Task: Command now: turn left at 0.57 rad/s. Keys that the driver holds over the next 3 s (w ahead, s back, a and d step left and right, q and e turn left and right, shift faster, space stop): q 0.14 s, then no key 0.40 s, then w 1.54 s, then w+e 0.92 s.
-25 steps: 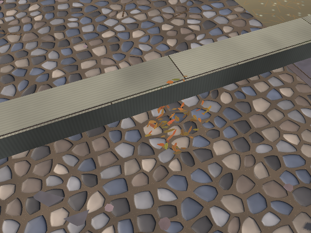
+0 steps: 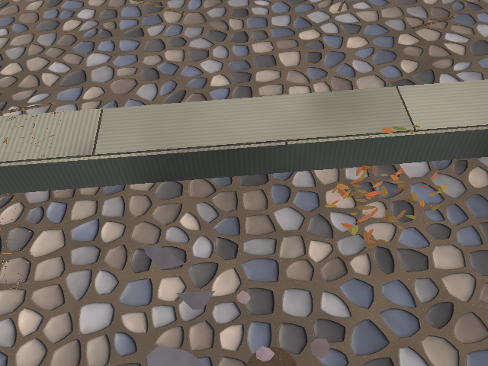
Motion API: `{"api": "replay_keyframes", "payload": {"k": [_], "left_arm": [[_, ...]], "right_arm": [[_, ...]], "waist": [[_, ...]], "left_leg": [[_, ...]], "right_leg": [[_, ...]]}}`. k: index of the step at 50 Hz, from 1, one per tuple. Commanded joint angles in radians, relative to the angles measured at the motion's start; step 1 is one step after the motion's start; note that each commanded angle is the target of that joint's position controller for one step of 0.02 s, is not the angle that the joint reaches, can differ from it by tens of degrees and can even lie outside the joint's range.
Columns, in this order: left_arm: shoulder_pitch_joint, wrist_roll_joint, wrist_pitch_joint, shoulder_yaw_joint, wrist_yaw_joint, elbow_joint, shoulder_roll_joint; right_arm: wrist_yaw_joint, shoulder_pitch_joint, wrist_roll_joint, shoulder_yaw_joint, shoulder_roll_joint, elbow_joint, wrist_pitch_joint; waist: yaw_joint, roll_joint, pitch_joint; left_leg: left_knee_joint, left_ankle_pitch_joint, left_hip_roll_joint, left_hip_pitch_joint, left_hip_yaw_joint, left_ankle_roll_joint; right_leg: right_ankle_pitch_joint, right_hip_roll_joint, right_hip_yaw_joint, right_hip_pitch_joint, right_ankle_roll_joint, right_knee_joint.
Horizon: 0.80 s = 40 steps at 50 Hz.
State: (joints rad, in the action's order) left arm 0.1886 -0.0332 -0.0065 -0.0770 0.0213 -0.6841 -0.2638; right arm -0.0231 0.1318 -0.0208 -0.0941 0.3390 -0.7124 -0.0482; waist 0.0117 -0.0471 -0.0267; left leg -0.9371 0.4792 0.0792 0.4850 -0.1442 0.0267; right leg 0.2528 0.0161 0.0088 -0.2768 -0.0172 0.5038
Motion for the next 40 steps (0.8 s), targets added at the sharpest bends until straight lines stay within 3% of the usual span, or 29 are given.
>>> {"api": "replay_keyframes", "payload": {"k": [1,3,5,8,12,14,15,16,17,18,19,21,23,25,27,29,31,33,34,35,36,37,38,40], "left_arm": [[-0.129,0.016,-0.025,-0.026,0.013,0.106,-0.121],[-0.1,0.017,-0.019,-0.022,0.025,0.097,-0.119],[-0.04,0.012,-0.009,-0.028,0.035,0.082,-0.132],[-0.015,0.017,0.001,-0.043,0.032,0.072,-0.172],[-0.024,0.04,0.006,-0.051,0.007,0.058,-0.204],[-0.05,0.061,0.008,-0.042,0.003,0.048,-0.192],[-0.002,0.063,0.004,-0.03,0.0,0.021,-0.16],[0.034,0.027,-0.002,-0.008,-0.008,0.019,-0.099],[0.005,-0.002,-0.006,0.01,-0.006,0.059,-0.058],[-0.064,0.016,0.001,-0.011,0.006,0.06,-0.133],[-0.06,0.032,0.009,-0.02,0.008,0.049,-0.153],[-0.027,0.027,0.024,-0.03,0.018,0.011,-0.158],[0.008,0.029,0.027,-0.026,0.018,-0.013,-0.136],[0.013,0.034,0.026,-0.012,0.015,-0.026,-0.101],[-0.024,0.034,0.024,-0.002,0.014,-0.022,-0.087],[-0.021,0.039,0.022,0.002,0.01,-0.03,-0.095],[-0.01,0.046,0.011,-0.003,0.007,-0.042,-0.12],[0.037,0.047,-0.008,-0.001,0.002,-0.07,-0.112],[0.081,0.045,-0.02,0.0,0.0,-0.09,-0.11],[0.16,0.045,-0.033,-0.003,0.001,-0.113,-0.128],[0.237,0.044,-0.045,-0.027,-0.002,-0.148,-0.21],[0.239,0.04,-0.058,-0.037,-0.011,-0.14,-0.242],[0.226,0.026,-0.07,-0.026,-0.006,-0.132,-0.2],[0.187,0.043,-0.084,-0.015,-0.003,-0.123,-0.165]], "right_arm": [[-0.009,0.078,0.005,-0.054,0.141,0.023,-0.007],[-0.003,0.047,-0.002,-0.042,0.098,0.047,-0.013],[0.005,-0.009,-0.008,-0.029,0.068,0.086,-0.009],[0.023,-0.038,0.002,-0.01,0.036,0.119,-0.006],[0.033,0.001,0.005,-0.008,0.045,0.122,-0.006],[0.038,0.077,0.009,-0.009,0.037,0.092,-0.006],[0.034,0.101,0.013,-0.012,0.055,0.084,-0.005],[0.022,0.122,0.015,-0.023,0.121,0.092,-0.003],[0.018,0.072,0.04,-0.021,0.166,0.114,0.005],[0.024,0.079,0.059,-0.007,0.106,0.113,0.025],[0.025,0.047,0.059,0.006,0.079,0.099,0.042],[0.023,-0.019,0.035,0.008,0.074,0.09,0.056],[0.017,-0.035,0.033,0.022,0.044,0.077,0.058],[0.014,-0.049,0.033,0.026,0.025,0.066,0.056],[0.014,-0.036,0.034,0.025,0.032,0.049,0.051],[0.014,-0.002,0.03,0.023,0.044,0.024,0.046],[0.013,0.012,0.011,0.007,0.1,0.011,0.039],[0.01,0.009,0.003,0.011,0.09,0.003,0.04],[0.011,-0.005,0.004,0.017,0.063,0.004,0.046],[0.015,-0.055,0.009,0.031,0.015,0.023,0.057],[0.016,-0.113,0.008,0.038,-0.035,0.065,0.076],[0.017,-0.144,0.0,0.031,0.001,0.086,0.097],[0.021,-0.164,-0.012,0.013,0.049,0.092,0.111],[0.035,-0.1,-0.011,0.008,0.041,0.063,0.121]], "waist": [[0.04,0.171,0.026],[0.014,0.18,0.02],[-0.028,0.199,0.041],[-0.055,0.21,0.084],[-0.044,0.23,0.102],[0.006,0.214,0.104],[0.012,0.172,0.107],[-0.017,-0.015,0.156],[-0.033,-0.235,0.136],[0.033,-0.145,0.145],[0.01,-0.127,0.118],[-0.011,-0.107,0.084],[-0.032,-0.086,0.091],[-0.031,-0.086,0.1],[-0.005,-0.088,0.093],[0.012,-0.091,0.095],[0.012,-0.109,0.028],[-0.017,-0.085,-0.011],[-0.039,-0.064,-0.012],[-0.074,-0.002,-0.006],[-0.086,0.206,-0.015],[-0.106,0.303,-0.066],[-0.111,0.255,-0.108],[-0.072,0.182,-0.09]], "left_leg": [[-0.295,-0.044,-0.06,0.138,0.006,0.045],[-0.275,-0.103,-0.067,0.14,0.054,0.07],[-0.165,-0.117,-0.088,0.163,0.082,0.088],[0.003,-0.068,-0.118,0.073,0.115,0.085],[0.219,-0.067,-0.086,-0.093,0.18,0.041],[0.466,-0.245,-0.062,-0.235,0.207,-0.007],[0.59,-0.371,-0.065,-0.352,0.176,-0.036],[0.6,-0.655,-0.227,-0.523,-0.039,-0.081],[0.585,-0.812,-0.44,-0.48,-0.262,-0.266],[0.597,-0.756,-0.448,-0.404,-0.256,-0.351],[0.603,-0.706,-0.399,-0.376,-0.184,-0.327],[0.606,-0.632,-0.328,-0.367,-0.111,-0.255],[0.599,-0.724,-0.298,-0.326,-0.056,-0.249],[0.589,-0.697,-0.269,-0.334,-0.02,-0.237],[0.584,-0.653,-0.271,-0.339,-0.034,-0.244],[0.636,-0.299,-0.271,-0.331,-0.081,-0.251],[0.692,0.062,-0.278,-0.271,-0.15,-0.247],[0.696,0.202,-0.268,-0.191,-0.171,-0.22],[0.658,0.196,-0.248,-0.135,-0.156,-0.197],[0.532,0.124,-0.202,-0.035,-0.097,-0.159],[0.304,0.056,-0.048,0.102,0.125,-0.083],[0.132,0.053,-0.026,0.219,0.175,-0.06],[-0.02,0.086,-0.079,0.31,0.105,-0.06],[-0.087,-0.026,-0.128,0.393,0.087,-0.069]], "right_leg": [[-0.148,-0.281,0.238,0.071,-0.169,-0.225],[-0.213,-0.247,0.142,0.082,-0.172,-0.223],[-0.247,-0.263,0.118,0.172,-0.194,-0.215],[-0.296,-0.294,0.088,0.207,-0.208,-0.19],[-0.387,-0.312,0.073,0.171,-0.211,-0.145],[-0.394,-0.293,0.044,0.13,-0.168,-0.073],[-0.324,-0.263,0.01,0.067,-0.105,-0.023],[-0.075,-0.185,-0.075,-0.075,-0.003,0.146],[0.346,-0.082,-0.094,-0.239,0.078,0.269],[0.408,-0.096,0.001,-0.223,0.094,0.416],[0.369,-0.098,0.024,-0.225,0.092,0.479],[0.268,-0.1,0.041,-0.247,0.096,0.49],[0.19,-0.089,0.038,-0.179,0.109,0.494],[0.15,-0.092,0.028,-0.13,0.112,0.38],[0.156,-0.086,0.015,-0.084,0.109,0.262],[0.139,-0.07,-0.011,-0.037,0.096,0.159],[0.114,-0.033,-0.061,-0.019,0.061,0.083],[0.101,-0.021,-0.071,0.068,0.003,-0.02],[0.099,-0.043,-0.035,0.141,-0.032,-0.048],[0.127,-0.122,0.073,0.238,-0.084,-0.1],[0.358,-0.229,0.276,0.269,-0.165,-0.199],[0.411,-0.384,0.537,0.283,-0.257,-0.345],[0.368,-0.421,0.583,0.29,-0.283,-0.368],[0.286,-0.359,0.462,0.376,-0.234,-0.354]]}}
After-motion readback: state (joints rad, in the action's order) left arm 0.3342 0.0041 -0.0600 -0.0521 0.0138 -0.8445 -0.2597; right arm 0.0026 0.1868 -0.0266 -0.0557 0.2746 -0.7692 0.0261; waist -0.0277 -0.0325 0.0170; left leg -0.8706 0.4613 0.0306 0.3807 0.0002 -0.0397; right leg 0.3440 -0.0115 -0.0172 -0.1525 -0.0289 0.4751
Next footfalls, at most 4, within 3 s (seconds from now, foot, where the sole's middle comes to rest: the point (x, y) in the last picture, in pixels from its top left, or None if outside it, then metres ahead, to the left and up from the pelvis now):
0.32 left None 0.01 0.15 -0.77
0.68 right None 0.02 -0.08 -0.77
1.08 left None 0.24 0.25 -0.77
1.62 right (229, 320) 0.60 0.10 -0.77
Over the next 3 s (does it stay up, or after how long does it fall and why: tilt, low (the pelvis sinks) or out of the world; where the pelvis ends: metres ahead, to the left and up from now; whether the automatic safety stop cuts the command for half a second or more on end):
stays up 1.17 0.16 0.07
